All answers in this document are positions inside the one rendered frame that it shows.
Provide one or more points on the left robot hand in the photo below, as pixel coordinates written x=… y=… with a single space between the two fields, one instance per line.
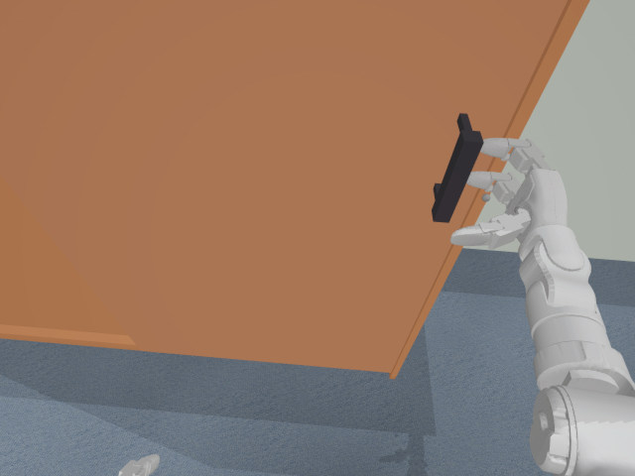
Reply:
x=143 y=467

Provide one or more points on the right robot forearm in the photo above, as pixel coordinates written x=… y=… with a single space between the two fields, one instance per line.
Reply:
x=570 y=338

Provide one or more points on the right robot hand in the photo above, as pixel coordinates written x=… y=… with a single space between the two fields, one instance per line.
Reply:
x=542 y=195

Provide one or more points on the right robot upper arm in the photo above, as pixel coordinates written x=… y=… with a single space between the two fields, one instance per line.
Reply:
x=579 y=432

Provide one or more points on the wardrobe door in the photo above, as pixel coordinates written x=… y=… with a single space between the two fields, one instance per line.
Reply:
x=39 y=287
x=254 y=179

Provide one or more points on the handle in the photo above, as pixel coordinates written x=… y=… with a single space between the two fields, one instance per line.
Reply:
x=463 y=158

